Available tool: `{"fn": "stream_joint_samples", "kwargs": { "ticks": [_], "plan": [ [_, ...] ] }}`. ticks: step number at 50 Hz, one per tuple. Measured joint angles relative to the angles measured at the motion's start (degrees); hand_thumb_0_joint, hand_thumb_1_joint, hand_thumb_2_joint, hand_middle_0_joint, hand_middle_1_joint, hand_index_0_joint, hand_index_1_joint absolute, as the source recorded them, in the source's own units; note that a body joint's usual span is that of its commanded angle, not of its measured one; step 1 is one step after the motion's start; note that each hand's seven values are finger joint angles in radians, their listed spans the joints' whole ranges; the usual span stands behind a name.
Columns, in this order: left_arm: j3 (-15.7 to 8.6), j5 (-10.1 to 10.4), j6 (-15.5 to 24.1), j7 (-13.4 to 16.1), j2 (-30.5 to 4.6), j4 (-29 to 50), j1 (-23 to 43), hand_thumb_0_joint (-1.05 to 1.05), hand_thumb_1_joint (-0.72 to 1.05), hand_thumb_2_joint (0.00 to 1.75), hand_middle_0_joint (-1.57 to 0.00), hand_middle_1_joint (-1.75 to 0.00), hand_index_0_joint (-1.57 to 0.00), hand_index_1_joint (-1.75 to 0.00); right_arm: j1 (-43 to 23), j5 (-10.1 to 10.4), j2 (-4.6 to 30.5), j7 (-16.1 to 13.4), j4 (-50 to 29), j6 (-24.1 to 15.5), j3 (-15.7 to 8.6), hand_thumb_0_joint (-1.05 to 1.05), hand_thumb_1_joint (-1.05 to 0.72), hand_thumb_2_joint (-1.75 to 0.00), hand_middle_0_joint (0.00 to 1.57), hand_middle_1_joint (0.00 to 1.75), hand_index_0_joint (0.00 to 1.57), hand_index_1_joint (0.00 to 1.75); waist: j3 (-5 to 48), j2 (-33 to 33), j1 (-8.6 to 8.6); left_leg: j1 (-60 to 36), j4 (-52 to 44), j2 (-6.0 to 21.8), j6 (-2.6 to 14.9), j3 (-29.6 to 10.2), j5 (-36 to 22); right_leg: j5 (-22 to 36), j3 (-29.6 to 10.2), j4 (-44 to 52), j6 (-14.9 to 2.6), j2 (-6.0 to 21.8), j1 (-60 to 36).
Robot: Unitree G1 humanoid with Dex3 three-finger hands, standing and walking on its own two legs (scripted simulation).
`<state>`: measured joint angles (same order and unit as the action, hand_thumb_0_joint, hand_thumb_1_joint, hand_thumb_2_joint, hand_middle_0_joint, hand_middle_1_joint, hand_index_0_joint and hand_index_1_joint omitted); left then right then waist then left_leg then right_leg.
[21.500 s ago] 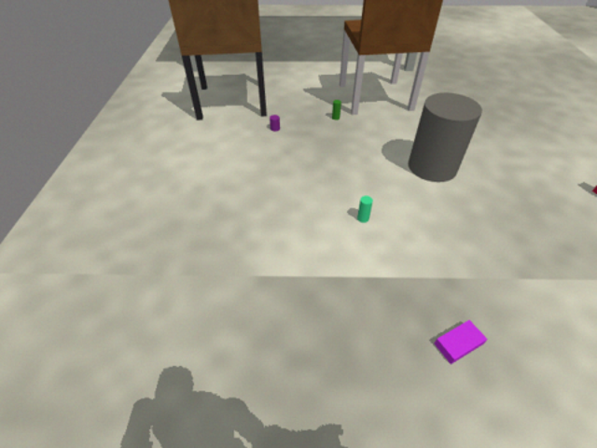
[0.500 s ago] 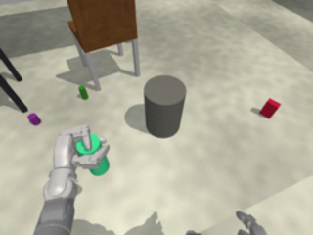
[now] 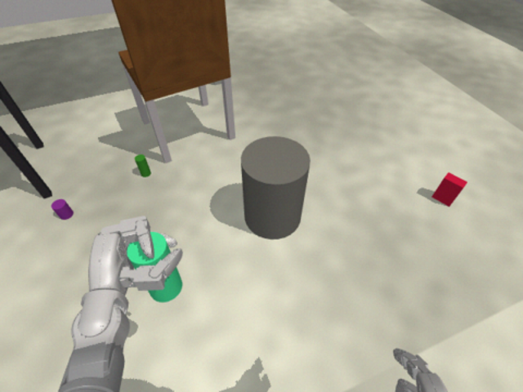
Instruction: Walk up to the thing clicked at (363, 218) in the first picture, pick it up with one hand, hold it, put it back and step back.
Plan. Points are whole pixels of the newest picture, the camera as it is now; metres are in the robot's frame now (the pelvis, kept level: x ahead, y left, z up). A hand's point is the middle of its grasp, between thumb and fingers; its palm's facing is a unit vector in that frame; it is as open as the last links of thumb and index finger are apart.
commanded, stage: hold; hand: left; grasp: from the side
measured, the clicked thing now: (157, 268) +0.32 +0.18 +0.01
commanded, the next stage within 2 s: crouch in 1.98 s
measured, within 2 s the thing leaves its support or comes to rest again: neither
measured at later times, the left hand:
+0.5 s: hand (153, 255) +0.32 +0.17 +0.06, palm faces +0.07 -1.00 -0.01, open 5.0 cm
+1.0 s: hand (151, 255) +0.32 +0.17 +0.06, palm faces +0.08 -1.00 -0.01, open 5.1 cm
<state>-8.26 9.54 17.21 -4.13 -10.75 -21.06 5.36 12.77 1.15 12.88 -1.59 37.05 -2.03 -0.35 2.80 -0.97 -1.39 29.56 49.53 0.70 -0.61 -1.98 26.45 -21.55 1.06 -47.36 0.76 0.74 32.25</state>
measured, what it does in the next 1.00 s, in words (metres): stands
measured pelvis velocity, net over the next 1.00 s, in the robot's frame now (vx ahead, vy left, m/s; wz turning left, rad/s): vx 0.00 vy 0.00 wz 0.00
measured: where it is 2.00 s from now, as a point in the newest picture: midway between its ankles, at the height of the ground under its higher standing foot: outside the picture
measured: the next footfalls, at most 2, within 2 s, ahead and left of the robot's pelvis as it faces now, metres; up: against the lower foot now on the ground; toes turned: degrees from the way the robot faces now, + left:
none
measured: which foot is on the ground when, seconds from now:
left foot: down 0.00-1.00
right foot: down 0.00-1.00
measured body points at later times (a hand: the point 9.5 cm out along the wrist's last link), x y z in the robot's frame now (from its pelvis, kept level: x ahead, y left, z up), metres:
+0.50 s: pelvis +0.00 +0.00 +0.00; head +0.03 +0.00 +0.45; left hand +0.31 +0.22 +0.06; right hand +0.13 -0.24 -0.10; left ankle -0.01 +0.12 -0.70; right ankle +0.02 -0.13 -0.70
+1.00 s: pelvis +0.00 +0.00 +0.00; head +0.03 +0.01 +0.45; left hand +0.31 +0.22 +0.06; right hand +0.14 -0.24 -0.10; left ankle -0.01 +0.12 -0.70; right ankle +0.02 -0.13 -0.70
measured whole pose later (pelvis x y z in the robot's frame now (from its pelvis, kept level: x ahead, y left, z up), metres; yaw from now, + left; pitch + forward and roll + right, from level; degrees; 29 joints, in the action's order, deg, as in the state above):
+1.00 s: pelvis +0.00 +0.00 +0.00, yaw +0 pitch +5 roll -1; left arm -7.6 9.3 18.5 -4.2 -10.3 -21.7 5.3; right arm 12.9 1.1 12.7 -0.9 37.7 -2.9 -0.4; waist 2.2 -0.8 -1.0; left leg 28.0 48.4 0.4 -0.3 -1.8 25.9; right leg -20.8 0.9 -45.9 1.1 1.0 30.6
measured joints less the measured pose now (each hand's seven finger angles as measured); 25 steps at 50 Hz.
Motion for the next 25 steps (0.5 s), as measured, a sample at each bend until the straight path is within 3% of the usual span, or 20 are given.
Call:
{"fn": "stream_joint_samples", "kwargs": {
  "ticks": [25],
  "plan": [
    [0.42, 0.03, 0.35, -0.36, 0.38, -0.35, 0.03, 0.05, -0.06, 1.04, -0.83, -1.09, -1.37, -1.41, 0.28, -0.09, -0.18, 0.37, 0.8, -0.6, 0.07, 0.01, -0.92, -0.9, 0.2, 0.29, 0.2, 0.3, -0.52, 0.05, 0.25, -1.07, -0.74, -0.15, 0.21, 0.13, -0.49, 0.59, -0.13, 0.93, 0.21, 0.14, -1.16]
  ]
}}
